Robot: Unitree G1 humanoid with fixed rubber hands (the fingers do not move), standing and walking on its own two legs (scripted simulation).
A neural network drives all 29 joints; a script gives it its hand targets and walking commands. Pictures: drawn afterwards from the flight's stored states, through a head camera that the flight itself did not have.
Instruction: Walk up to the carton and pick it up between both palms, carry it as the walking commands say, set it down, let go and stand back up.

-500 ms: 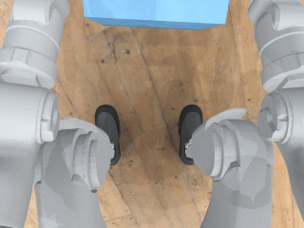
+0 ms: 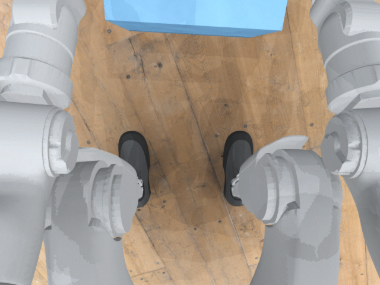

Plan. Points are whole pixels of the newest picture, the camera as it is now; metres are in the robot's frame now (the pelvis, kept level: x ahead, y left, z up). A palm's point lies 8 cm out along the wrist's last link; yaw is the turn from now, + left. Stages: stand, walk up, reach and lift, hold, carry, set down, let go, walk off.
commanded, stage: reach and lift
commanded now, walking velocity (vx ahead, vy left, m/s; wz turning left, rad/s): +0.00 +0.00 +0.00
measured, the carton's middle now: out of the picture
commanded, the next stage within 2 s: none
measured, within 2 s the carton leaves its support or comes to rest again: leaves its support in 0.50 s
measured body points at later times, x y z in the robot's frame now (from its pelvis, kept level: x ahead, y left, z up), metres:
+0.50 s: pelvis -0.01 +0.00 -0.01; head +0.37 -0.01 +0.21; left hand +0.57 +0.15 -0.20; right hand +0.55 -0.20 -0.20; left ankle +0.12 +0.13 -0.33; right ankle +0.11 -0.13 -0.33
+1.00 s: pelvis -0.02 +0.00 +0.00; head +0.35 -0.01 +0.24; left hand +0.58 +0.15 -0.15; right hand +0.55 -0.20 -0.15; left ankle +0.12 +0.13 -0.33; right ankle +0.11 -0.13 -0.33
